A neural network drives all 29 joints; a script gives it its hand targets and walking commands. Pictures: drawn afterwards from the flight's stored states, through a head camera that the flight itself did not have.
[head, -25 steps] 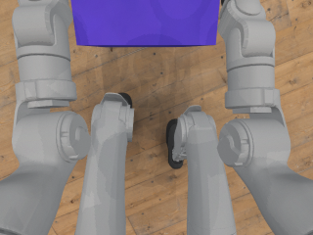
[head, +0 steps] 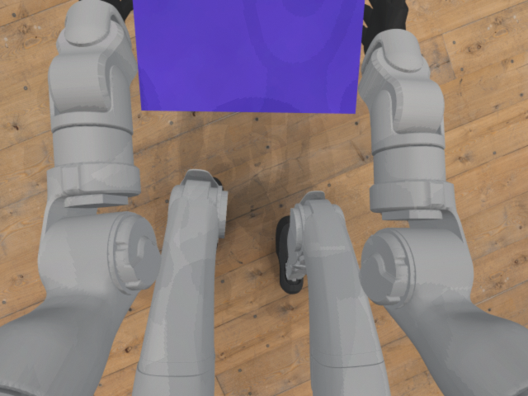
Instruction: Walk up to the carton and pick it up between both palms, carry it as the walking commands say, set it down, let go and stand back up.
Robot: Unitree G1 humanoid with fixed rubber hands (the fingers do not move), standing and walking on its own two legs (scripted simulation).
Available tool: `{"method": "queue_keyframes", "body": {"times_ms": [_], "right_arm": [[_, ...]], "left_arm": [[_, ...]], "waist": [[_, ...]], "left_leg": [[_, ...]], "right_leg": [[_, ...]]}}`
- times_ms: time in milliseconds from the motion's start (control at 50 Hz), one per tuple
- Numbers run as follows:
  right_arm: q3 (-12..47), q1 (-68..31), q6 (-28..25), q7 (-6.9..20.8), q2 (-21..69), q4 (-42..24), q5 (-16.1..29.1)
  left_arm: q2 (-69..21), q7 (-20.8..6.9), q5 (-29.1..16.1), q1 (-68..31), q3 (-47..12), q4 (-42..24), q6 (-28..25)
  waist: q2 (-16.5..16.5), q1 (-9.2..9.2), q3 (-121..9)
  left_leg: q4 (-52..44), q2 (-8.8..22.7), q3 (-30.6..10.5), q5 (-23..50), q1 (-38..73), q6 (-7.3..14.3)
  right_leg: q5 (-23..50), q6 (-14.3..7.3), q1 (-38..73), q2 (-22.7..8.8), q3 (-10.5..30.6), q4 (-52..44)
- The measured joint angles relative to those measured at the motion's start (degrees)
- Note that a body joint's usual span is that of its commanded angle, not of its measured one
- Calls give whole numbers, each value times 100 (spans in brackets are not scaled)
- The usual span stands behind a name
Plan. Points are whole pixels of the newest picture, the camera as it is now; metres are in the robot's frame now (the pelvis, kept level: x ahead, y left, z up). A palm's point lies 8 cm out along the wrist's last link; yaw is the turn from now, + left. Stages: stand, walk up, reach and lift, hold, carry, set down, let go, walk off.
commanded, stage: reach and lift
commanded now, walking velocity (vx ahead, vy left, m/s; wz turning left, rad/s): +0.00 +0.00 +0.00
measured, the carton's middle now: (246, 31) +0.54 +0.06 -0.14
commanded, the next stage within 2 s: none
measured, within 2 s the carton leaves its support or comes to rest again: neither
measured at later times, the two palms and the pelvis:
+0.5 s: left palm out of the picture +0.49 +0.20 -0.01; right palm (423, 26) +0.50 -0.09 +0.00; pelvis +0.00 +0.00 +0.06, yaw +1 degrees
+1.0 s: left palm out of the picture +0.47 +0.21 +0.06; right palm (473, 20) +0.48 -0.09 +0.07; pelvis +0.01 +0.00 +0.12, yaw +1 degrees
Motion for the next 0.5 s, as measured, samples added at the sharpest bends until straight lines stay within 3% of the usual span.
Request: {"method": "queue_keyframes", "body": {"times_ms": [500], "right_arm": [[9,533,-14,191,50,67,-81]], "left_arm": [[-290,123,146,566,-100,-231,167]], "waist": [[31,-37,-1]], "left_leg": [[-1213,-23,-27,280,1432,-12]], "right_leg": [[386,-19,1376,-32,72,-1259]]}}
